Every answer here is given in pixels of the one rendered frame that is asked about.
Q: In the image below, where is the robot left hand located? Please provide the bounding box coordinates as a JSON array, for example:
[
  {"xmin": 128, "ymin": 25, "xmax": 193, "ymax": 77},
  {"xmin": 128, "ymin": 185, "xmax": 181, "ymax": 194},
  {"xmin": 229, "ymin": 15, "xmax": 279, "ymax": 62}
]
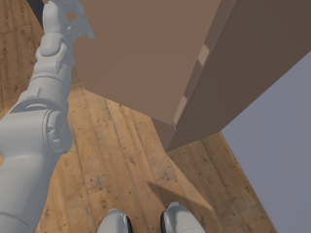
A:
[{"xmin": 42, "ymin": 0, "xmax": 95, "ymax": 47}]

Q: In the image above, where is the left robot upper arm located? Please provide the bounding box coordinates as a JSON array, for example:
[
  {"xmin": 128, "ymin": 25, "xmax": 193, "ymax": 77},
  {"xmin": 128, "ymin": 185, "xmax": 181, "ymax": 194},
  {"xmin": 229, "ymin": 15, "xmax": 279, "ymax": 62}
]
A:
[{"xmin": 0, "ymin": 109, "xmax": 73, "ymax": 233}]

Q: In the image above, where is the robot left forearm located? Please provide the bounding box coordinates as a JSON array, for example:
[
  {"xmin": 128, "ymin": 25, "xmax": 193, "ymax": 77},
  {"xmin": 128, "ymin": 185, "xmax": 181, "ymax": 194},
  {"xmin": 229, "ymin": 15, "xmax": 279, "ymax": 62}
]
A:
[{"xmin": 0, "ymin": 32, "xmax": 75, "ymax": 156}]

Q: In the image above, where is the handle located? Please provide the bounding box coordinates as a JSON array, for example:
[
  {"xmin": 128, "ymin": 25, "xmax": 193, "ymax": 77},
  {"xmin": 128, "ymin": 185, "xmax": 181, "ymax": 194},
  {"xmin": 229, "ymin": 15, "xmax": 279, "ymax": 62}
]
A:
[{"xmin": 26, "ymin": 0, "xmax": 45, "ymax": 30}]

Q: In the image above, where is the cupboard door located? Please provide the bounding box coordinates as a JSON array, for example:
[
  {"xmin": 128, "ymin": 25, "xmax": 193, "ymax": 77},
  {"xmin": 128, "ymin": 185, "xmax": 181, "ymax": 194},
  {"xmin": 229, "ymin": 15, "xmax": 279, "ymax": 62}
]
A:
[{"xmin": 42, "ymin": 0, "xmax": 221, "ymax": 125}]

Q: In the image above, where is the right robot thigh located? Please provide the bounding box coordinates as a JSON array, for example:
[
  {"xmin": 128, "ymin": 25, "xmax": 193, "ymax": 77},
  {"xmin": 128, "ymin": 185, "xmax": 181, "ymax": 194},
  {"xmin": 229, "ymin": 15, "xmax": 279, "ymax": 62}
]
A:
[{"xmin": 163, "ymin": 206, "xmax": 206, "ymax": 233}]

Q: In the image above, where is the left robot shin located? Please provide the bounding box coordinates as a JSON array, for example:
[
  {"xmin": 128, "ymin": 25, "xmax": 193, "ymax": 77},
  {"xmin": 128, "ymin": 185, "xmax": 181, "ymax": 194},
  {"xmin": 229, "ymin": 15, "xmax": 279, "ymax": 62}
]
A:
[{"xmin": 108, "ymin": 209, "xmax": 121, "ymax": 215}]

